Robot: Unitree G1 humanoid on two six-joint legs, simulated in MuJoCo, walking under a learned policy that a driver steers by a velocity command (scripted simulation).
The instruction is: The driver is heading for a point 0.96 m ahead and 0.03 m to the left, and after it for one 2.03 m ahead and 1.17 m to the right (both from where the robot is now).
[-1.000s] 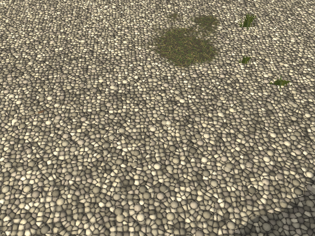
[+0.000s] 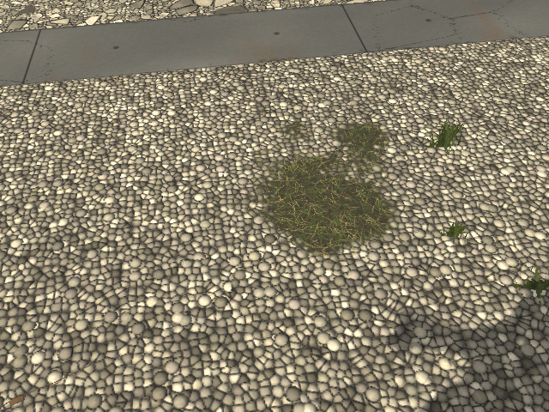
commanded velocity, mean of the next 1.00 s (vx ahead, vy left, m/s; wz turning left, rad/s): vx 0.90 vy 0.00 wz -0.09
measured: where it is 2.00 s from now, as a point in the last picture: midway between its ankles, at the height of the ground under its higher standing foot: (260, 222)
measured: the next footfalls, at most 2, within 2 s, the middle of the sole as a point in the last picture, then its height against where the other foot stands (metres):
right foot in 0.20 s outside the picture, level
left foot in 0.72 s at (236, 289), level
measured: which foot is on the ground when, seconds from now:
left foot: down 0.00-0.22, up 0.24-0.70, down 0.72-1.00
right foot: up 0.00-0.18, down 0.20-0.72, up 0.74-1.00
